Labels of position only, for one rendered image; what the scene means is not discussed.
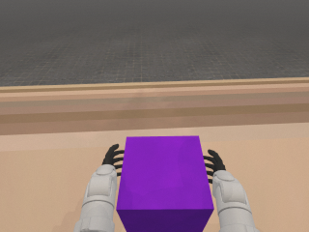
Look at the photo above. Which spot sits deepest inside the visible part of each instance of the robot left hand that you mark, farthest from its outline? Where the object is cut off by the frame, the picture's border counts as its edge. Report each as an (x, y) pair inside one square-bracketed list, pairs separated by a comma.
[(111, 154)]

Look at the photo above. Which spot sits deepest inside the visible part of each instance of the robot right hand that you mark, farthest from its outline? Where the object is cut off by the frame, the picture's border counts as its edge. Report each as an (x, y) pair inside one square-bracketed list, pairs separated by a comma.
[(217, 163)]

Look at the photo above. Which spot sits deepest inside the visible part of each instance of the robot left forearm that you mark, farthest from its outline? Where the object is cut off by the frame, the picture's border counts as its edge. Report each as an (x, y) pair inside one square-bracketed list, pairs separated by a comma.
[(98, 204)]

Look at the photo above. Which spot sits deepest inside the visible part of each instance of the carton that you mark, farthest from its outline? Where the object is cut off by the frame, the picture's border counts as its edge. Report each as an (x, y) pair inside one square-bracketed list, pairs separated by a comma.
[(164, 185)]

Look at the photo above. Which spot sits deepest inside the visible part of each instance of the robot right forearm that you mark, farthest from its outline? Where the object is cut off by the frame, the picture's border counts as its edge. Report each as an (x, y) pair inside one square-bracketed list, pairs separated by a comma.
[(233, 208)]

